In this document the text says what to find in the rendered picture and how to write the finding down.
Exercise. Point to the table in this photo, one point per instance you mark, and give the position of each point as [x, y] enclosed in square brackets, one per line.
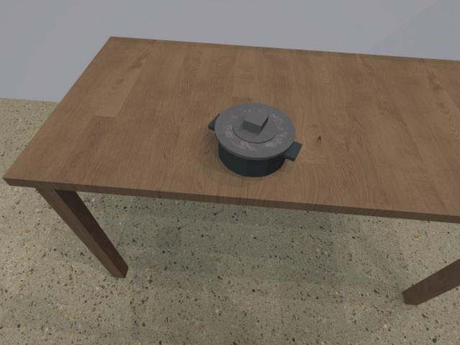
[380, 136]

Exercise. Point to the pot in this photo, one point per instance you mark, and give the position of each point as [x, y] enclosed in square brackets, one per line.
[254, 168]

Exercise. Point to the lid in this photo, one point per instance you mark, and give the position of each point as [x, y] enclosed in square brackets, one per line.
[275, 139]

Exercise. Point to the knob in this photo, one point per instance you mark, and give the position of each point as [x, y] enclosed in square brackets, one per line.
[255, 120]

